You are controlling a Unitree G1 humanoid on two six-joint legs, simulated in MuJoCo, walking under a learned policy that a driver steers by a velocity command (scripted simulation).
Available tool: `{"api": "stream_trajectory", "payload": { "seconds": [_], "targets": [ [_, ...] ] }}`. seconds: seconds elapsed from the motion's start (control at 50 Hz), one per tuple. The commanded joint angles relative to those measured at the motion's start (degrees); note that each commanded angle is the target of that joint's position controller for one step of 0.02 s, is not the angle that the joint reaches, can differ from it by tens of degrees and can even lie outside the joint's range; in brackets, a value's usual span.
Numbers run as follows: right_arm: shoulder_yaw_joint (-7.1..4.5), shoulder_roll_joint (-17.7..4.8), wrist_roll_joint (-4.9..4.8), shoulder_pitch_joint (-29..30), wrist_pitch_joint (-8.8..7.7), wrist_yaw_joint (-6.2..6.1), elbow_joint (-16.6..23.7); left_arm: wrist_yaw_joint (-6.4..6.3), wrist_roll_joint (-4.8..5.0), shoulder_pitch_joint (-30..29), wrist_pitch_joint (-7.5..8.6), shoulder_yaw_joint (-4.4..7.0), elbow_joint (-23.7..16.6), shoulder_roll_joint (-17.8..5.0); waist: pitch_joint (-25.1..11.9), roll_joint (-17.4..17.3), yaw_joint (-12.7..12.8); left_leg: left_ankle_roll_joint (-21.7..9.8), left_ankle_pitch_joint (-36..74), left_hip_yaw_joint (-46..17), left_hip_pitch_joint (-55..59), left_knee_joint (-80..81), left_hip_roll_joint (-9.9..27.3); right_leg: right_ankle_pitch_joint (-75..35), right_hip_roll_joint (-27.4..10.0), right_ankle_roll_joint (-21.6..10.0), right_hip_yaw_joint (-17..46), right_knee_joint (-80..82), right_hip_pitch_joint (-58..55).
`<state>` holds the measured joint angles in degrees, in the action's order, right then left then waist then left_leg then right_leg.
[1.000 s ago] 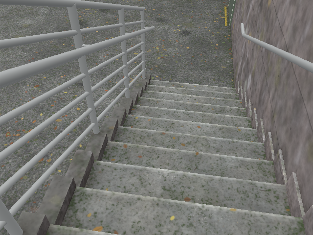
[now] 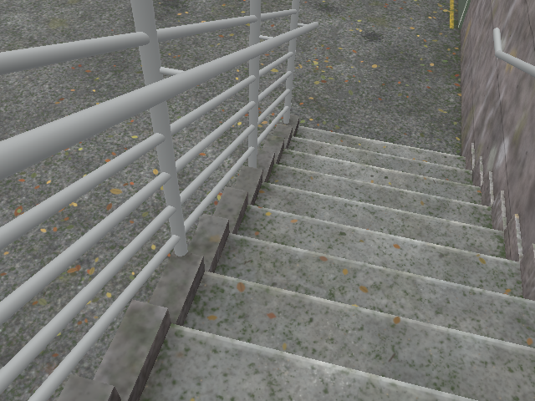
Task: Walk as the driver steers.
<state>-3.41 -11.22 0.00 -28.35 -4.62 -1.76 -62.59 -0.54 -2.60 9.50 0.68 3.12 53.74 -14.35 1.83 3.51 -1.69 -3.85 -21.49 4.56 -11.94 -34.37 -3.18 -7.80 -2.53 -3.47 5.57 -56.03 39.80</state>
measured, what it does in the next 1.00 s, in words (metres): goes down: right foot 0.15 m lower, then left foot 0.15 m lower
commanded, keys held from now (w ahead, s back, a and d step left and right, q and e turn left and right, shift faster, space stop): w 0.80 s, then w+e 0.20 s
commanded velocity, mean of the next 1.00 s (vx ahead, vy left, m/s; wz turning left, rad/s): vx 0.46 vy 0.04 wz -0.04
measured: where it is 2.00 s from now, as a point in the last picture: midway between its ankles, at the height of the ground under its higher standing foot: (304, 337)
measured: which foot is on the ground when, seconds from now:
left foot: down 0.00-0.28, up 0.30-0.86, down 0.88-1.00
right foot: up 0.00-0.24, down 0.26-0.90, up 0.92-1.00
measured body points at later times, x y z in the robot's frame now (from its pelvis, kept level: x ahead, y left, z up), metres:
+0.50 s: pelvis +0.26 -0.09 -0.14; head +0.27 -0.10 +0.31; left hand +0.23 +0.15 -0.29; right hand +0.29 -0.34 -0.30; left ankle +0.36 +0.04 -0.76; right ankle +0.25 -0.17 -0.87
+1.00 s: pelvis +0.54 +0.00 -0.29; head +0.59 +0.02 +0.16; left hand +0.49 +0.25 -0.44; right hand +0.71 -0.23 -0.41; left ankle +0.63 +0.08 -1.02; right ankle +0.39 -0.14 -0.78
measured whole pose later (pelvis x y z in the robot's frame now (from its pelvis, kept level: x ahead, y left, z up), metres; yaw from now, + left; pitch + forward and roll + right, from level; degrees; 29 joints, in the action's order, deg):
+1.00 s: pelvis +0.54 +0.00 -0.29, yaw -3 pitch +1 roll -1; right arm -2.1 -10.4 -0.6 -2.6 -1.5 -1.3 -51.5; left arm -3.0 -1.7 24.4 -0.3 2.0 54.3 -12.2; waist 5.3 1.3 6.3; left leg -2.3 -6.9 6.9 -21.9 -28.6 1.5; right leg 48.9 -0.6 -1.6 3.1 -101.6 27.4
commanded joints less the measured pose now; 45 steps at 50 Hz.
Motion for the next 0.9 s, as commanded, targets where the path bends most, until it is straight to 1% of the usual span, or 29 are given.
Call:
{"api": "stream_trajectory", "payload": {
  "seconds": [0.02,0.14,0.2,0.22,0.26,0.28,0.3,0.32,0.34,0.36,0.38,0.4,0.44,0.48,0.52,0.54,0.58,0.6,0.64,0.68,0.72,0.76,0.78,0.8,0.82,0.84,0.86,0.88,0.9],
  "targets": [
    [-0.56,-4.94,-0.26,3.90,-1.42,-1.00,3.92,1.03,-0.52,-2.20,0.94,0.19,-3.57,-2.19,2.65,-6.82,2.26,-8.55,-0.05,-15.89,-5.33,8.56,13.27,-17.46,-1.95,0.10,2.13,11.31,-0.15],
    [-0.16,-6.43,1.70,-2.93,-0.02,-2.53,3.75,1.98,0.89,-16.41,2.33,-1.26,-9.42,0.17,6.71,-5.26,-6.97,-7.72,-1.96,-16.04,-3.46,-1.72,12.61,-13.78,-2.31,1.41,-0.90,27.16,-4.80],
    [-0.30,-7.26,2.66,-5.20,1.13,-3.39,2.94,2.14,2.23,-16.05,2.86,-1.46,-9.55,-0.31,8.65,-6.63,-8.95,-7.25,7.41,-16.65,-3.68,-6.58,13.29,-8.32,-3.86,1.01,-1.53,35.02,-13.68],
    [-0.08,-7.22,3.30,-5.47,1.94,-3.67,2.35,2.26,2.77,-11.24,2.99,-0.76,-7.07,-1.71,7.49,-6.11,-7.31,-7.27,11.59,-16.86,-1.16,-14.01,13.34,-7.06,-4.82,0.19,0.06,38.25,-16.29],
    [-0.04,-7.25,2.43,-6.16,2.34,-2.85,1.37,1.92,1.84,6.23,3.19,0.21,0.82,-2.87,-0.01,1.35,-0.38,-6.41,13.56,-9.28,-2.07,-35.91,8.58,-14.06,-1.11,-0.34,-7.53,43.78,-33.40],
    [-0.63,-8.22,1.35,-8.57,2.49,-1.77,0.55,1.78,1.24,14.70,2.61,0.75,4.32,-4.40,-5.52,4.94,3.03,-5.12,-1.01,-5.69,-12.29,-50.42,4.67,-16.63,-2.05,0.03,-7.82,37.19,-48.71],
    [-1.33,-6.05,-1.03,-14.02,1.80,-1.54,1.05,2.01,1.10,21.87,1.95,1.35,6.04,-7.75,-16.16,14.55,2.19,-1.80,-32.83,-4.08,-33.13,-75.26,0.76,-35.95,-12.68,-5.04,2.28,13.39,-72.60],
    [-0.83,-8.37,-2.62,-10.82,1.18,-2.26,3.50,2.78,2.65,24.61,1.36,2.18,4.85,-10.16,-22.79,12.63,7.13,-1.98,-29.88,-4.48,-46.01,-89.35,2.53,-27.44,-21.22,-11.17,12.83,14.53,-77.07],
    [-0.32,-6.96,-1.76,-0.42,0.58,-2.58,7.21,2.15,2.72,24.02,0.92,2.82,4.10,-12.65,-19.69,12.44,9.80,-1.40,-22.64,-2.34,-57.72,-89.41,2.76,7.14,-26.39,-17.63,23.34,28.50,-71.26],
    [-0.60,-7.50,0.35,7.63,1.25,-2.09,7.36,0.75,2.01,16.68,0.36,1.28,2.05,-6.70,-6.59,1.56,7.93,-0.91,-14.70,-0.37,-58.38,-81.50,5.79,16.01,-19.55,-14.74,19.16,35.47,-57.33],
    [-0.39,-5.87,0.85,9.19,1.68,-1.16,8.88,0.24,0.13,15.15,0.86,0.73,1.88,-6.58,-2.78,5.18,6.72,-0.77,-11.01,-4.01,-53.35,-78.11,6.34,9.54,-22.06,-16.56,20.83,34.59,-45.36],
    [-0.25,-4.91,1.59,7.24,2.93,-0.68,7.47,0.65,-1.20,13.71,1.38,-0.43,1.95,-3.80,1.17,-0.65,3.18,-0.82,-8.01,-6.51,-47.66,-69.48,8.28,9.73,-19.28,-15.44,18.10,33.30,-34.14],
    [0.00,-1.24,1.47,4.77,4.61,-0.28,6.07,0.98,-0.11,9.17,2.83,-2.01,2.34,-0.33,3.51,-1.75,-2.60,-0.15,5.97,-7.56,-40.79,-52.50,8.36,12.93,-10.82,-9.29,9.70,32.95,-19.89],
    [-0.51,-2.74,2.77,9.92,4.03,0.88,8.43,0.19,1.71,6.43,4.18,-1.72,1.39,-3.49,3.58,2.31,-3.68,2.28,23.37,-3.85,-24.61,-25.63,6.92,11.87,-6.53,-9.04,4.73,39.38,-7.94],
    [-0.29,-1.19,2.67,3.83,4.53,1.47,4.85,0.08,1.82,8.95,3.90,-0.90,2.67,-5.80,-3.09,6.88,-4.65,2.17,31.80,-4.79,-15.46,-28.61,6.79,3.35,-9.10,-10.70,5.80,37.18,-11.31],
    [-0.83,-2.81,2.51,3.79,5.05,1.60,4.14,0.02,1.81,9.60,3.53,-0.69,2.11,-5.26,-2.62,3.69,-4.26,1.94,31.97,-4.15,-18.38,-28.67,6.94,6.49,-9.46,-11.74,5.71,36.15,-14.57],
    [-1.21,-4.10,2.71,16.50,4.61,1.62,8.22,-0.91,2.53,16.70,3.42,-1.15,4.66,-2.44,4.81,1.64,-0.18,0.75,34.60,-9.81,-34.96,-22.57,10.64,14.00,-10.52,-12.71,11.76,34.21,-28.02],
    [-1.70,-4.87,2.56,21.48,3.80,1.59,9.67,-1.38,1.81,19.77,3.61,-1.37,5.44,-1.25,6.00,-1.55,2.31,0.83,37.70,-9.93,-42.93,-15.05,10.36,21.98,-9.36,-13.20,12.26,30.42,-35.28],
    [-1.39,-4.65,2.92,29.81,2.48,1.93,12.35,-1.79,0.11,24.91,4.72,-0.28,5.84,-5.30,6.61,-0.61,6.88,2.00,35.00,-11.12,-48.83,-12.47,9.66,24.92,-11.37,-14.90,15.74,27.84,-42.01],
    [-1.46,-4.73,1.83,32.18,1.51,2.77,14.36,-2.10,0.11,26.74,5.39,-0.07,5.30,-5.72,7.37,-1.25,7.20,1.78,35.17,-11.95,-47.43,-8.78,10.20,25.33,-12.14,-15.67,17.49,26.98,-39.56],
    [-0.68,-3.68,0.85,35.93,0.47,3.08,16.02,-1.62,0.14,23.26,5.65,-0.04,3.25,-6.00,7.24,-5.98,8.93,1.74,46.29,-7.34,-32.98,2.91,9.70,32.27,-7.96,-11.67,11.37,27.49,-29.57],
    [0.07,-2.24,-0.15,32.97,1.80,4.31,14.52,-0.45,-0.46,23.21,4.25,-0.30,3.62,-4.83,5.07,-3.84,9.99,1.96,46.02,-4.88,-18.23,7.21,8.25,27.55,-5.07,-8.47,5.35,22.81,-25.69],
    [0.58,-1.65,0.68,32.93,2.21,4.84,15.20,-0.16,0.44,23.97,3.13,-0.76,3.64,-3.12,5.65,-1.96,10.81,1.32,44.96,-4.35,-15.95,9.33,7.67,23.75,-4.03,-7.23,4.65,20.52,-26.57],
    [0.91,-1.21,0.85,34.41,2.68,5.07,15.69,-0.25,-0.05,24.24,2.76,-1.45,4.02,-1.08,7.16,0.57,11.62,1.22,40.08,-4.66,-17.02,11.79,8.17,19.19,-3.17,-6.90,4.97,18.25,-30.41],
    [0.40,-3.07,0.54,31.79,1.65,4.14,15.04,-0.69,-0.23,25.40,2.43,-1.38,3.81,-1.84,7.93,0.67,11.49,1.65,40.73,-4.63,-16.28,15.16,8.43,13.90,-3.02,-7.10,5.81,13.42,-32.91],
    [-0.72,-5.78,0.30,25.53,0.74,3.41,13.41,-1.09,-0.27,26.52,2.05,-1.31,4.56,-1.84,7.43,-2.14,8.60,1.50,42.79,-5.06,-9.43,16.89,8.86,12.51,-2.93,-7.17,5.33,6.73,-31.53],
    [-0.58,-6.41,0.56,16.60,-0.73,3.48,8.80,-2.84,-0.05,21.49,2.38,0.34,1.91,-5.54,8.34,-12.09,4.81,1.17,49.45,-0.73,-6.10,24.19,8.22,-0.01,-3.65,-6.06,7.94,2.90,-29.25],
    [-1.33,-7.29,1.07,7.34,-1.69,2.58,4.07,-3.03,0.17,21.79,2.20,1.42,1.62,-8.54,5.10,-13.99,2.23,0.88,57.22,-1.88,8.91,27.32,9.69,2.22,-1.46,-5.47,6.85,-9.09,-24.31],
    [-2.03,-10.89,1.00,5.93,-0.46,1.86,4.98,-2.85,-0.13,27.10,1.08,1.52,3.33,-5.70,-4.97,-18.28,3.93,-1.15,77.28,-3.67,29.93,10.79,15.36,43.40,4.61,-3.12,0.07,-28.05,-11.56]
  ]
}}
Keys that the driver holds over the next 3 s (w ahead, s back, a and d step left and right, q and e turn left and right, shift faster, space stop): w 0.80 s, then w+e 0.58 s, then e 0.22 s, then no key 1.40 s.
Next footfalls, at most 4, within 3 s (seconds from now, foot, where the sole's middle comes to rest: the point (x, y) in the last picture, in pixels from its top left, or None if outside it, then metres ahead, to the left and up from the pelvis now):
0.26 right None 0.29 -0.17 -0.91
0.88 left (231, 385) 0.67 0.09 -1.06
1.64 right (334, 343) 0.87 -0.28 -1.21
2.06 left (281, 322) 0.96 -0.09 -1.21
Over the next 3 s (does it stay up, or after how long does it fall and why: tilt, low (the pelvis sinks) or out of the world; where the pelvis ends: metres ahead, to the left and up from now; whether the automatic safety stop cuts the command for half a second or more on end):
stays up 0.92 -0.14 -0.43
